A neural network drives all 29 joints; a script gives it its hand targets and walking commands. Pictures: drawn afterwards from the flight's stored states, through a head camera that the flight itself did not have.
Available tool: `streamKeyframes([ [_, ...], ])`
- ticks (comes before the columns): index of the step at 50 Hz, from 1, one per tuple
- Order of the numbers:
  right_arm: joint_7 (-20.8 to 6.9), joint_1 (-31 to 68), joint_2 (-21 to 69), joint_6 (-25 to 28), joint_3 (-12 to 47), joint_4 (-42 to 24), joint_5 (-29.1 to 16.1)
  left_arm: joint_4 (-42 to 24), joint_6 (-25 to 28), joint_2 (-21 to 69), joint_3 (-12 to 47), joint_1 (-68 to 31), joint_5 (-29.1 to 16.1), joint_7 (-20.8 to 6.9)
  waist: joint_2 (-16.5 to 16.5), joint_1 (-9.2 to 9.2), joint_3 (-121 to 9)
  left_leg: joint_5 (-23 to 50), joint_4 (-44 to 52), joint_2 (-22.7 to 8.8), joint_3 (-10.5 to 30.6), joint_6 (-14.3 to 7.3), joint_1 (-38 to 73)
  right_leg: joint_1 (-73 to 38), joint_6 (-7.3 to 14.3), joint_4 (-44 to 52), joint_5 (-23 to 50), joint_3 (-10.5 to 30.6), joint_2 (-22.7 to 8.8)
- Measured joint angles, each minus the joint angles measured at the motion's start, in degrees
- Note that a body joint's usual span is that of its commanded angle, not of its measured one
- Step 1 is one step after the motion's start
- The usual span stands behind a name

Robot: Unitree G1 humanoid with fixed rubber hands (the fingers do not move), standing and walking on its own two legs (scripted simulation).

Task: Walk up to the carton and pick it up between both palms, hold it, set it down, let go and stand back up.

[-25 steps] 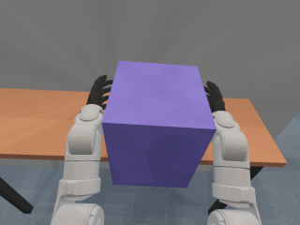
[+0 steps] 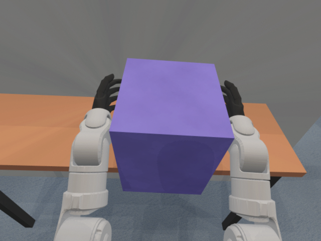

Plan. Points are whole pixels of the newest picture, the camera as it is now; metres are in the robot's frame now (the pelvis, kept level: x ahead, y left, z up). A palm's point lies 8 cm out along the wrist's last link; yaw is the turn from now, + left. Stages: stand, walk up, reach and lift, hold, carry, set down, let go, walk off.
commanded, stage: hold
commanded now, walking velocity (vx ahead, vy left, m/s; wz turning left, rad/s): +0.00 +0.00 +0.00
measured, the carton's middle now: (166, 130) +0.35 +0.01 +0.13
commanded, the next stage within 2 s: none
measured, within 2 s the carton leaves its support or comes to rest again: neither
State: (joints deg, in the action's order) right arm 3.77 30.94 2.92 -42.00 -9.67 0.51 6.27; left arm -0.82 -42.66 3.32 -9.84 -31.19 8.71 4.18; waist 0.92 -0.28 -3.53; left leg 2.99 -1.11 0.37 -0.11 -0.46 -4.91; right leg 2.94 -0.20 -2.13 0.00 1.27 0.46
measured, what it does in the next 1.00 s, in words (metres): stands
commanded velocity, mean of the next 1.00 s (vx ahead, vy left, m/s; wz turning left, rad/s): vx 0.00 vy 0.00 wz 0.00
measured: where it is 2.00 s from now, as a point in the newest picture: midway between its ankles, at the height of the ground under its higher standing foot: outside the picture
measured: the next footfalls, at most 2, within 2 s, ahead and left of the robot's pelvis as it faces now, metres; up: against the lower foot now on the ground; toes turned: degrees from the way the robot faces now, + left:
none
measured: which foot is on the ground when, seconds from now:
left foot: down 0.00-1.00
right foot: down 0.00-1.00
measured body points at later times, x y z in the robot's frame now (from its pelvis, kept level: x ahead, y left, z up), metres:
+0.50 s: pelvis +0.00 +0.00 +0.00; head -0.03 +0.01 +0.45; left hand +0.37 +0.15 +0.17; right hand +0.37 -0.14 +0.17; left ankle +0.04 +0.11 -0.76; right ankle +0.01 -0.12 -0.76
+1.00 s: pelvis +0.00 +0.00 +0.00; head -0.02 +0.01 +0.45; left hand +0.37 +0.15 +0.20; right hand +0.37 -0.14 +0.20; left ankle +0.04 +0.11 -0.76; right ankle +0.01 -0.12 -0.76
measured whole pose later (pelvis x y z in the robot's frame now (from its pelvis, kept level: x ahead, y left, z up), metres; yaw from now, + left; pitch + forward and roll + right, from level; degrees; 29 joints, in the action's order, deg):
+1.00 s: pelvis +0.00 +0.00 +0.00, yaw +0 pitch +0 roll +0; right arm 4.0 32.8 2.5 -42.8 -10.0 1.9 6.9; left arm 1.1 -43.3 2.9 -10.3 -33.3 8.6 4.3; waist 0.8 -0.3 -3.5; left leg 2.5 -1.9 0.5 -0.1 -0.5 -4.3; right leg 2.4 -0.2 -2.8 -0.3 1.2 0.4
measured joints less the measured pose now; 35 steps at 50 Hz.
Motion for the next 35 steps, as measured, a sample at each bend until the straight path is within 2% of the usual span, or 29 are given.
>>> streamKeyframes([
  [3, -0.11, 0.25, -0.14, -1.15, 0.08, 0.38, 0.38, 0.6, -1.08, -0.09, -0.16, -0.44, 0.06, -0.17, 0.1, -0.16, 0.21, -0.13, 0.3, -0.02, 0.03, 0.06, 1.5, -1.61, 0.05, 0.55, 0.02, -0.02, 0.01],
  [9, -1.28, 0.99, 1.16, -1.28, -1.43, 5.66, 2.42, 5.13, -1.07, 0.48, -2.17, -0.29, 1.7, -1.76, 0.03, 0.26, 1.32, -0.55, -0.5, -0.04, 0.14, 0.04, 2.22, -2.35, 0.16, -0.26, -0.44, -0.18, 0.06],
  [15, 0.41, 0.19, 0.42, -0.05, -0.16, 0.27, 0.03, 0.14, 0.1, -0.13, -0.31, 0.14, -0.17, -0.04, -0.19, 0.17, 0.45, -0.08, -0.77, -0.06, 0.21, 0.05, -0.44, 0.49, 0.09, -0.97, -0.22, -0.22, 0.09],
  [17, 0.45, 0.89, 0.04, -0.52, -0.15, -0.02, 0.11, 0.28, -0.25, -0.37, -0.27, -0.89, -0.28, 0.01, -0.19, 0.05, 0.21, -0.03, -0.62, -0.06, 0.19, 0.06, -0.1, 0.1, 0.08, -0.69, -0.1, -0.19, 0.09],
  [24, -1.83, 3.23, 1.08, -0.73, -2.89, 8.88, 3.74, 8.89, -0.39, 0.42, -3.36, -2.93, 2.68, -2.76, 0.09, 0.38, 0.65, -0.68, -1.0, -0.02, 0.06, 0.0, 1.66, -1.74, 0.11, -0.77, -0.5, -0.11, 0.04],
  [26, -1.54, 2.41, 1.24, 0.19, -2.63, 8.06, 3.12, 7.62, 0.24, 0.49, -2.9, -1.93, 2.46, -2.41, 0.11, 0.47, 0.71, -0.58, -1.06, 0.0, 0.04, -0.09, 0.9, -0.86, 0.11, -1.04, -0.52, -0.09, 0.04],
  [31, 0.37, 0.72, 0.08, 0.81, -0.23, 0.67, -0.29, 0.67, 0.81, -0.19, -0.14, -0.57, -0.2, 0.02, 0.17, -0.05, 0.07, -0.09, -0.62, -0.01, -0.09, -0.04, -0.64, 0.86, -0.01, -0.88, -0.13, 0.1, 0.04],
  [35, -0.24, 2.25, -0.16, -0.94, -0.58, 2.99, 0.94, 3.23, -0.7, -0.4, -0.91, -2.11, 0.43, -0.56, 0.28, -0.09, 0.08, -0.26, -0.32, 0.04, 0.0, 0.0, 1.08, -1.1, 0.0, -0.12, -0.07, 0.0, -0.01],
])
